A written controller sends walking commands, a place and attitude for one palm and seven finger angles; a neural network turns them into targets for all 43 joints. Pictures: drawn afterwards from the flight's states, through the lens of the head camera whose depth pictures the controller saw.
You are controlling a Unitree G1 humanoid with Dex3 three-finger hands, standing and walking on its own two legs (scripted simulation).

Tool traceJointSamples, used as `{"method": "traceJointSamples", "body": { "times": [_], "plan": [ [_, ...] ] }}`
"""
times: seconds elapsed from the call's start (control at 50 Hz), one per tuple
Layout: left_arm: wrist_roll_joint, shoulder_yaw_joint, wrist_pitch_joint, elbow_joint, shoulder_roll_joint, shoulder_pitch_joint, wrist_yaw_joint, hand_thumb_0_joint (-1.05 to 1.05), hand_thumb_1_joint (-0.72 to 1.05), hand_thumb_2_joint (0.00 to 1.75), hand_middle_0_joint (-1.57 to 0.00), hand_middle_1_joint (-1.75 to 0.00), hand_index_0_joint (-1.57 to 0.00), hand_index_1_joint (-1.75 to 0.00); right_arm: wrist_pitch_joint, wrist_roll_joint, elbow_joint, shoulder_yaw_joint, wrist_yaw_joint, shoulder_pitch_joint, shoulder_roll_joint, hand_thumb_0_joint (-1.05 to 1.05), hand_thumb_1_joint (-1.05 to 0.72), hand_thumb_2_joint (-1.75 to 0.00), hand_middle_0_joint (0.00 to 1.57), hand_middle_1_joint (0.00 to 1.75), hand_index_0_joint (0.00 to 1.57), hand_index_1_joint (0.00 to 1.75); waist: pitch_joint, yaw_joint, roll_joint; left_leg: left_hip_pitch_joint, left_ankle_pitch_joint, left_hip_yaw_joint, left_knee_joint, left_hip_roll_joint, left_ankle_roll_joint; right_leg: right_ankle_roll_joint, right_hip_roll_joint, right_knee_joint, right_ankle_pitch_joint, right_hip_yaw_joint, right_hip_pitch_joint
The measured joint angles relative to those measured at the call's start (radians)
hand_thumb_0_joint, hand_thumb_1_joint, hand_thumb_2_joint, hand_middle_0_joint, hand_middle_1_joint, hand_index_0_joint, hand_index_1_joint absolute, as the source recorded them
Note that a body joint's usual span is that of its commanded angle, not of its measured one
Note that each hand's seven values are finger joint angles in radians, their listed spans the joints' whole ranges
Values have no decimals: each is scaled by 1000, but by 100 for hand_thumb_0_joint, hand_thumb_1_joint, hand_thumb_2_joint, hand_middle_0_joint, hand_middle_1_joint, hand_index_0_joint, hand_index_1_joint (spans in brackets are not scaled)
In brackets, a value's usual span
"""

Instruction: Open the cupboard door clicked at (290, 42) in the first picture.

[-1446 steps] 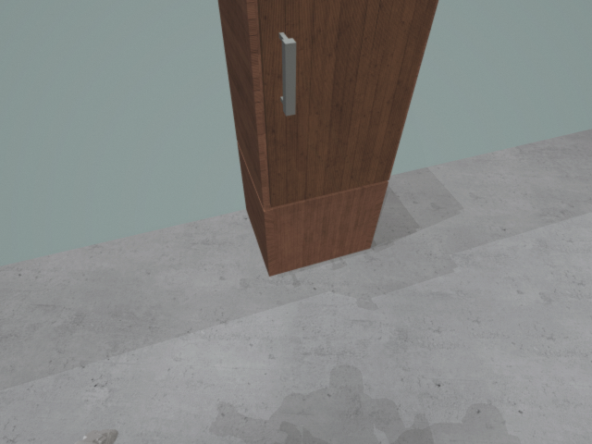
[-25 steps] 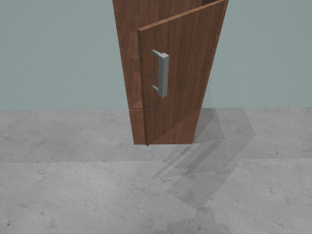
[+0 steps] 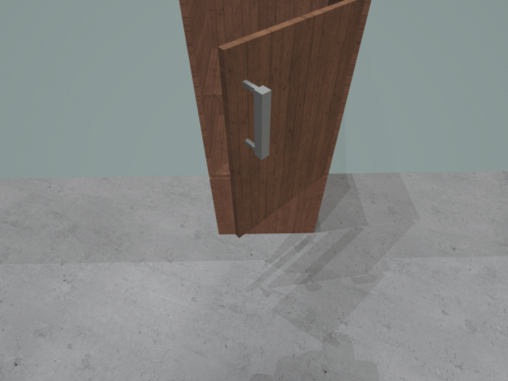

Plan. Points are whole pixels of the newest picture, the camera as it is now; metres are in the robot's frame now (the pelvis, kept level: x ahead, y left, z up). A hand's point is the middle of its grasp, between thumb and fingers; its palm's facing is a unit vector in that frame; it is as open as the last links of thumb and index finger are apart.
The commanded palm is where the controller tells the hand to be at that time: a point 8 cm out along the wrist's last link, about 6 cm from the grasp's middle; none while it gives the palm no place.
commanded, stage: look to check the result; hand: left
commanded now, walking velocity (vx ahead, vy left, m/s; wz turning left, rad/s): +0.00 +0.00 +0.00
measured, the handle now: (255, 120) +0.59 +0.03 +0.09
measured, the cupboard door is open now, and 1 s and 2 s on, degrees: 41 41 41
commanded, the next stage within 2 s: walk to a spot facing it in 0.20 s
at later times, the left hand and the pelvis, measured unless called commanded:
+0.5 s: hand out of the picture +0.00 +0.15 -0.18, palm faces +0.04 -0.98 -0.17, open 7.4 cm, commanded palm none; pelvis +0.01 -0.01 +0.00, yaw -2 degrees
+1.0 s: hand out of the picture +0.13 +0.15 -0.16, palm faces -0.23 -0.92 -0.31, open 7.4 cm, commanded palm none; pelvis +0.01 -0.04 -0.01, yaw -18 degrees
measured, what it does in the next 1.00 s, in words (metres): lifts its left foot, turning right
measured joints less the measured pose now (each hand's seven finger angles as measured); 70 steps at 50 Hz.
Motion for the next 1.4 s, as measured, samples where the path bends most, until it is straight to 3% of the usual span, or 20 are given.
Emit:
{"method": "traceJointSamples", "body": {
  "times": [0.4, 0.66, 0.76, 0.8, 0.82, 0.84, 0.9, 0.98, 1.2, 1.26, 1.3, 1.32, 1.34, 1.4],
  "plan": [
    [-1, 4, 0, -3, 1, -8, -3, 0, 91, 90, -20, -30, -20, -30, 3, 1, 8, -2, -5, -17, -6, 0, -91, -90, 20, 30, 20, 30, 12, 7, -4, 11, -12, -3, -4, 12, -12, -10, 13, -12, -9, -2, 14],
    [13, 63, 54, -81, 49, -45, -31, 0, 91, 90, -20, -30, -20, -30, 22, -1, -92, -50, -14, -73, -46, 0, -91, -90, 20, 30, 20, 30, 38, 15, -18, -55, -92, 101, 119, 57, -14, -14, 50, 133, -53, 98, -108],
    [18, 79, 67, -134, 77, -90, -43, 0, 91, 90, -20, -30, -20, -30, 13, -13, -134, -59, -13, -92, -80, 0, -91, -90, 20, 30, 20, 30, 55, 22, -1, -43, -109, 154, 133, 78, -20, 9, 22, 386, -226, 62, -185],
    [17, 80, 58, -160, 84, -102, -47, 0, 91, 90, -20, -30, -20, -30, 14, -15, -146, -60, -10, -100, -96, 0, -91, -90, 20, 30, 20, 30, 59, 26, 18, -42, -121, 168, 152, 100, -35, 13, 11, 331, -197, 44, -159],
    [17, 79, 50, -176, 92, -102, -48, 0, 91, 90, -20, -30, -20, -30, 17, -13, -154, -61, -7, -101, -100, 0, -91, -90, 20, 30, 20, 30, 56, 27, 20, -52, -137, 174, 180, 112, -45, 11, 6, 253, -119, 44, -132],
    [20, 81, 38, -188, 100, -104, -45, 0, 91, 90, -20, -30, -20, -30, 22, -7, -160, -63, -4, -107, -103, 0, -91, -90, 20, 30, 20, 30, 54, 30, 18, -75, -165, 169, 237, 119, -51, -10, 12, 224, -108, 49, -126],
    [16, 76, 25, -203, 104, -120, -31, 0, 91, 90, -20, -30, -20, -30, 49, 3, -169, -73, 2, -152, -119, 0, -91, -90, 20, 30, 20, 30, 74, 32, 26, -180, -299, 45, 516, 86, -59, -46, 42, 225, -129, 64, -129],
    [14, 68, 27, -211, 100, -110, -17, 0, 91, 90, -20, -30, -20, -30, 53, 6, -203, -75, 4, -208, -127, 0, -91, -90, 20, 30, 20, 30, 87, 35, 9, -260, -251, -25, 680, 49, -74, -51, 66, 132, -72, 120, -101],
    [19, 60, 36, -226, 88, -68, -24, 0, 91, 90, -20, -30, -20, -30, 43, 20, -266, -61, 2, -273, -106, 0, -91, -90, 20, 30, 20, 30, 83, 56, -35, -240, -240, -82, 484, 16, -81, -37, 109, 46, -17, 256, -74],
    [19, 64, 45, -228, 98, -63, -25, 0, 91, 90, -20, -30, -20, -30, 32, 24, -277, -53, 1, -269, -94, 0, -91, -90, 20, 30, 20, 30, 79, 57, -52, -191, -209, -84, 342, 1, -73, -21, 119, 63, -24, 291, -85],
    [13, 67, 53, -231, 105, -53, -27, 0, 91, 90, -20, -30, -20, -30, 16, 24, -290, -43, 0, -248, -93, 0, -91, -90, 20, 30, 20, 30, 60, 50, -48, -123, -123, -88, 164, 12, -55, -6, 141, 106, -47, 307, -111],
    [9, 67, 58, -234, 106, -53, -30, 0, 91, 90, -20, -30, -20, -30, 6, 18, -299, -42, -1, -231, -101, 0, -91, -90, 20, 30, 20, 30, 50, 42, -27, -111, -40, -99, 114, 35, -30, 2, 156, 170, -123, 285, -143],
    [9, 70, 62, -233, 117, -67, -35, 0, 91, 90, -20, -30, -20, -30, 2, 12, -298, -40, -5, -222, -97, 0, -91, -90, 20, 30, 20, 30, 59, 43, -36, -117, -40, -87, 141, 35, -23, 16, 140, 268, -211, 255, -178],
    [18, 84, 66, -233, 151, -99, -49, 0, 91, 90, -20, -30, -20, -30, 6, -5, -292, -23, -4, -178, -80, 0, -91, -90, 20, 30, 20, 30, 75, 54, -67, -90, -109, -40, 148, 46, -32, 52, 87, 563, -281, 174, -281]
  ]
}}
